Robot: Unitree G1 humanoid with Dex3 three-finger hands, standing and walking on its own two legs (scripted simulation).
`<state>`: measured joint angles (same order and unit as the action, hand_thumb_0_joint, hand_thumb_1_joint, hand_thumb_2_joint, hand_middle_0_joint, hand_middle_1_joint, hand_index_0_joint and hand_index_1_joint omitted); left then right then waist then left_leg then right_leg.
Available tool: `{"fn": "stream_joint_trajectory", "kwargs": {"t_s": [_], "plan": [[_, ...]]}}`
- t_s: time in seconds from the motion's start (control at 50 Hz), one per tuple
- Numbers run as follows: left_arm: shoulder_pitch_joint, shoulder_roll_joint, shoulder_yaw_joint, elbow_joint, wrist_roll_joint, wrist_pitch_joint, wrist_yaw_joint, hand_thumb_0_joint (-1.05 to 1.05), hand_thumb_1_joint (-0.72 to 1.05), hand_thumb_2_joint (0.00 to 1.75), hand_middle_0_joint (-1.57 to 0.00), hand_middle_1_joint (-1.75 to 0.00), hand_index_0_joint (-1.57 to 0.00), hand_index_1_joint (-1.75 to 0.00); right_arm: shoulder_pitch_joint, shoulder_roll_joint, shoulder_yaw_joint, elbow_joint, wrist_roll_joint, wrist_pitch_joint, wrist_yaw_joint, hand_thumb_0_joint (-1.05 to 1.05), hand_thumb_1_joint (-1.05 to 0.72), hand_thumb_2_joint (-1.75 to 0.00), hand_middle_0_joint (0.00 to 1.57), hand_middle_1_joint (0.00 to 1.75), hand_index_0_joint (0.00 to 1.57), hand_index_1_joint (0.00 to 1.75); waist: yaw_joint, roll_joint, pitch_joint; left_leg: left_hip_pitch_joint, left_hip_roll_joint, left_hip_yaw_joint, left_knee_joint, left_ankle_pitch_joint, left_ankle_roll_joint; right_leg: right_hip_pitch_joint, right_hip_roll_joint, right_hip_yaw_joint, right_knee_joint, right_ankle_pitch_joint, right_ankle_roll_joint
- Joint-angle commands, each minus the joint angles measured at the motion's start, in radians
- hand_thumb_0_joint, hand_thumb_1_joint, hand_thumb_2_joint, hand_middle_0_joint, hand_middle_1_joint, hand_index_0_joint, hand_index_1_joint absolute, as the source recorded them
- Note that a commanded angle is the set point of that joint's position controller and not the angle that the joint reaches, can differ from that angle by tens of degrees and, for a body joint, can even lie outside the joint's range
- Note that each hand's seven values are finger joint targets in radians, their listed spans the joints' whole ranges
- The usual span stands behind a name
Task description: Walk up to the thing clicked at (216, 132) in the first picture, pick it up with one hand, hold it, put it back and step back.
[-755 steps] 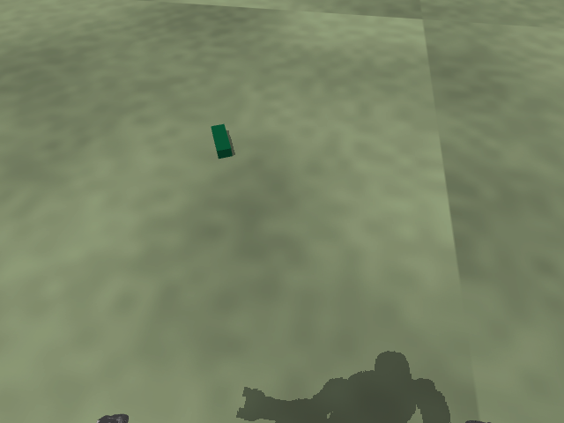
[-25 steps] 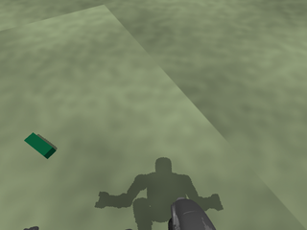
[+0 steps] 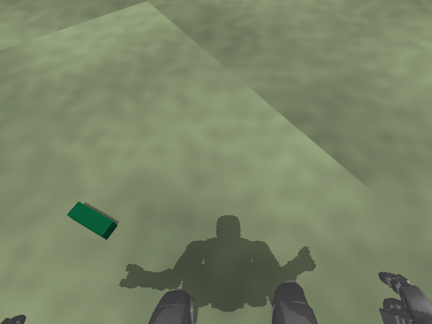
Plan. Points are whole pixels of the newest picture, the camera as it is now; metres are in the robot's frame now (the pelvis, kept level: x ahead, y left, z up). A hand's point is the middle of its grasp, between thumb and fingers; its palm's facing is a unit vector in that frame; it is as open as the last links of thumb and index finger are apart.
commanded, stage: walk up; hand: left
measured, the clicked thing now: (92, 220) +0.54 +0.63 -0.69
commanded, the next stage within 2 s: none
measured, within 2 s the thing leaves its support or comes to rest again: neither
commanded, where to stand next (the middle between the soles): +0.07 +0.58 m, yaw -27 degrees
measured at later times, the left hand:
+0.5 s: hand out of the picture +0.16 +0.49 -0.07, palm faces -0.14 -0.78 -0.61, open 7.4 cm
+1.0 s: hand out of the picture +0.19 +0.69 -0.11, palm faces -0.36 -0.79 -0.50, open 7.4 cm
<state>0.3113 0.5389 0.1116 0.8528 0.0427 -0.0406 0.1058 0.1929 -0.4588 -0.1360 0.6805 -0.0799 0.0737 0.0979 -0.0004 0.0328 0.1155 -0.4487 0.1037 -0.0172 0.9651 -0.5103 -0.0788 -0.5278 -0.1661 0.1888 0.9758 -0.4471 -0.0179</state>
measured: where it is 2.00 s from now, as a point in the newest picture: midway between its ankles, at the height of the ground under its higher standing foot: outside the picture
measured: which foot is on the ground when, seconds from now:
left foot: down 0.00-0.26, up 0.28-0.62, down 0.64-1.00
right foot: up 0.00-0.24, down 0.26-0.66, up 0.68-0.98, down 1.00-1.00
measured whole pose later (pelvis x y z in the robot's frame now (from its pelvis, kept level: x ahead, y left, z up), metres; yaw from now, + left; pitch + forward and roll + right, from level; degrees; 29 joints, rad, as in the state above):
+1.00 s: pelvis +0.02 +0.45 +0.02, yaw -19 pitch +0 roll -1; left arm 0.28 0.38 0.03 0.78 -0.02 -0.04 0.10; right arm 0.32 -0.42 -0.09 0.64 -0.07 0.10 0.04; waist -0.07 0.08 0.19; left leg -0.45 -0.01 0.17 0.83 -0.38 0.12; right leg -0.41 0.05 -0.08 0.77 -0.36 -0.05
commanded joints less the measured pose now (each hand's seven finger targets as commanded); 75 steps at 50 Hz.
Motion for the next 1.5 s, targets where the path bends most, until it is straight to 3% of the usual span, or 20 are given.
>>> {"fn": "stream_joint_trajectory", "kwargs": {"t_s": [0.0,0.04,0.16,0.22,0.24,0.3,0.46,0.6,0.64,0.68,0.76,0.9,0.96,1.0,1.04,1.1,1.3,1.38,1.44,1.48], "plan": [[-0.038,0.128,0.001,-0.097,-0.023,-0.034,0.059,0.0,0.9,0.9,-0.2,-0.3,-0.2,-0.3,0.042,-0.358,-0.098,-0.08,0.012,-0.033,-0.045,0.0,-0.9,-0.9,0.2,0.3,0.2,0.3,-0.09,0.417,-0.068,0.136,0.287,-0.575,-0.664,0.21,0.286,-0.325,0.166,-0.106,0.415,-0.16,-0.052],[0.037,0.17,0.032,-0.017,-0.063,-0.034,0.039,0.0,0.9,0.9,-0.2,-0.3,-0.2,-0.3,0.007,-0.217,-0.053,-0.112,-0.009,-0.035,-0.053,0.0,-0.9,-0.9,0.2,0.3,0.2,0.3,-0.073,0.239,-0.063,0.215,0.152,-0.228,-0.423,0.555,0.276,-0.282,0.161,-0.123,0.344,-0.057,-0.026],[0.102,0.098,0.01,-0.049,-0.073,-0.034,0.02,0.0,0.9,0.9,-0.2,-0.3,-0.2,-0.3,0.043,-0.169,-0.041,-0.142,-0.012,-0.018,-0.057,0.0,-0.9,-0.9,0.2,0.3,0.2,0.3,-0.072,0.227,-0.147,0.352,0.127,-0.069,-0.289,0.892,0.277,-0.056,0.153,-0.288,-0.169,0.09,-0.003],[0.366,0.164,0.051,0.007,-0.046,-0.04,0.041,0.0,0.9,0.9,-0.2,-0.3,-0.2,-0.3,-0.023,-0.111,-0.014,-0.192,0.018,-0.007,-0.046,0.0,-0.9,-0.9,0.2,0.3,0.2,0.3,0.108,-0.01,-0.234,-0.019,-0.021,0.054,0.084,0.58,0.139,0.522,0.117,-0.169,-0.527,0.475,-0.042],[0.357,0.224,0.071,-0.019,-0.027,-0.037,0.052,0.0,0.9,0.9,-0.2,-0.3,-0.2,-0.3,0.061,-0.063,0.003,-0.191,0.027,-0.002,-0.044,0.0,-0.9,-0.9,0.2,0.3,0.2,0.3,0.072,-0.19,-0.276,-0.316,-0.081,-0.002,0.207,-0.062,0.093,0.732,-0.109,0.197,-0.469,0.537,-0.104],[0.081,0.228,0.061,-0.142,-0.027,-0.027,0.054,0.0,0.9,0.9,-0.2,-0.3,-0.2,-0.3,0.134,-0.193,-0.04,-0.15,0.011,0.04,-0.07,0.0,-0.9,-0.9,0.2,0.3,0.2,0.3,-0.016,-0.002,-0.204,-0.299,-0.016,-0.145,0.5,-0.075,0.068,0.38,-0.322,0.459,-0.61,0.026,-0.31],[0.021,0.231,0.077,-0.157,0.001,-0.029,0.013,0.0,0.9,0.9,-0.2,-0.3,-0.2,-0.3,0.118,-0.175,-0.038,-0.115,0.005,0.035,-0.018,0.0,-0.9,-0.9,0.2,0.3,0.2,0.3,-0.027,-0.2,-0.052,-0.14,-0.009,-0.042,0.302,0.107,0.088,-0.01,-0.016,0.048,-0.509,-0.12,-0.17],[-0.061,0.275,0.086,-0.164,0.009,-0.017,0.01,0.0,0.9,0.9,-0.2,-0.3,-0.2,-0.3,0.232,-0.195,-0.059,-0.082,0.014,0.022,-0.019,0.0,-0.9,-0.9,0.2,0.3,0.2,0.3,-0.081,-0.257,-0.151,0.16,-0.031,0.044,-0.118,0.024,0.123,-0.116,-0.028,0.063,-0.37,-0.027,-0.133],[-0.06,0.099,0.035,-0.155,-0.006,-0.002,0.024,0.0,0.9,0.9,-0.2,-0.3,-0.2,-0.3,0.366,-0.263,-0.083,-0.042,-0.016,0.002,-0.037,0.0,-0.9,-0.9,0.2,0.3,0.2,0.3,-0.179,0.207,-0.087,0.208,0.039,-0.189,-0.487,-0.096,0.128,-0.333,0.234,-0.136,0.164,-0.104,-0.043],[-0.093,0.124,0.018,-0.157,-0.009,-0.01,0.057,0.0,0.9,0.9,-0.2,-0.3,-0.2,-0.3,0.093,-0.396,-0.087,-0.103,0.013,-0.012,-0.061,0.0,-0.9,-0.9,0.2,0.3,0.2,0.3,-0.087,0.354,-0.016,-0.038,0.301,-0.672,-0.687,0.037,0.28,-0.329,0.249,-0.096,0.393,-0.178,-0.045],[0.039,0.151,0.035,-0.049,-0.06,0.002,0.024,0.0,0.9,0.9,-0.2,-0.3,-0.2,-0.3,0.035,-0.207,-0.041,-0.125,0.003,-0.026,-0.083,0.0,-0.9,-0.9,0.2,0.3,0.2,0.3,-0.029,0.127,0.002,0.095,0.117,-0.257,-0.446,0.386,0.18,-0.26,0.217,-0.113,0.354,-0.017,-0.03],[0.108,0.096,0.014,-0.083,-0.071,0.002,0.022,0.0,0.9,0.9,-0.2,-0.3,-0.2,-0.3,0.11,-0.158,-0.026,-0.143,-0.005,-0.007,-0.075,0.0,-0.9,-0.9,0.2,0.3,0.2,0.3,-0.043,0.215,-0.146,0.292,0.107,-0.128,-0.322,0.845,0.21,0.013,0.168,-0.211,-0.097,0.024,-0.017],[0.276,0.127,0.033,-0.046,-0.049,-0.007,0.036,0.0,0.9,0.9,-0.2,-0.3,-0.2,-0.3,0.029,-0.12,-0.014,-0.189,0.016,0.008,-0.064,0.0,-0.9,-0.9,0.2,0.3,0.2,0.3,0.071,0.042,-0.203,0.068,0.026,-0.033,-0.092,0.652,0.103,0.413,0.116,-0.16,-0.487,0.331,-0.06],[0.171,0.188,0.054,-0.122,-0.021,-0.003,0.043,0.0,0.9,0.9,-0.2,-0.3,-0.2,-0.3,0.157,-0.105,-0.013,-0.167,0.019,0.02,-0.069,0.0,-0.9,-0.9,0.2,0.3,0.2,0.3,0.014,-0.128,-0.236,-0.323,-0.07,-0.076,0.305,-0.117,-0.008,0.589,-0.281,0.368,-0.437,0.531,-0.282],[0.004,0.236,0.064,-0.178,-0.026,-0.015,0.062,0.0,0.9,0.9,-0.2,-0.3,-0.2,-0.3,0.121,-0.203,-0.054,-0.179,0.001,0.036,-0.09,0.0,-0.9,-0.9,0.2,0.3,0.2,0.3,-0.014,-0.081,-0.173,-0.3,0.005,-0.237,0.565,-0.106,0.017,0.305,-0.42,0.524,-0.533,0.403,-0.416],[-0.038,0.164,0.039,-0.168,-0.03,-0.023,0.049,0.0,0.9,0.9,-0.2,-0.3,-0.2,-0.3,0.089,-0.189,-0.06,-0.132,0.017,0.029,-0.063,0.0,-0.9,-0.9,0.2,0.3,0.2,0.3,-0.04,-0.008,-0.068,-0.16,-0.075,-0.157,0.547,0.067,0.055,0.067,-0.158,0.156,-0.472,0.282,-0.261],[-0.103,0.152,0.044,-0.13,0.019,0.034,-0.031,0.0,0.9,0.9,-0.2,-0.3,-0.2,-0.3,0.287,-0.146,-0.039,0.067,0.074,-0.02,-0.082,0.0,-0.9,-0.9,0.2,0.3,0.2,0.3,-0.068,-0.202,-0.172,0.283,-0.111,0.124,-0.369,0.066,0.029,-0.019,0.133,-0.077,-0.147,-0.225,-0.099],[-0.239,0.125,0.022,-0.124,0.005,0.025,-0.031,0.0,0.9,0.9,-0.2,-0.3,-0.2,-0.3,-0.094,-0.397,-0.044,0.008,0.063,-0.074,-0.113,0.0,-0.9,-0.9,0.2,0.3,0.2,0.3,-0.016,0.139,0.154,-0.227,0.446,-0.86,-0.793,-0.439,0.371,-0.204,0.167,0.024,0.279,-0.067,0.015],[-0.05,0.121,0.048,-0.002,-0.04,0.039,-0.08,0.0,0.9,0.9,-0.2,-0.3,-0.2,-0.3,-0.073,-0.265,-0.006,0.063,0.041,-0.117,-0.134,0.0,-0.9,-0.9,0.2,0.3,0.2,0.3,0.053,0.063,0.139,-0.033,0.142,-0.319,-0.582,-0.126,0.188,-0.18,0.21,-0.007,0.252,0.104,0.006],[-0.046,0.102,0.051,0.0,-0.021,0.061,-0.1,0.0,0.9,0.9,-0.2,-0.3,-0.2,-0.3,0.054,-0.302,-0.02,0.124,0.049,-0.133,-0.14,0.0,-0.9,-0.9,0.2,0.3,0.2,0.3,0.009,0.161,0.099,0.078,0.166,-0.361,-0.589,-0.104,0.179,-0.188,0.212,-0.021,0.259,0.101,0.006]]}}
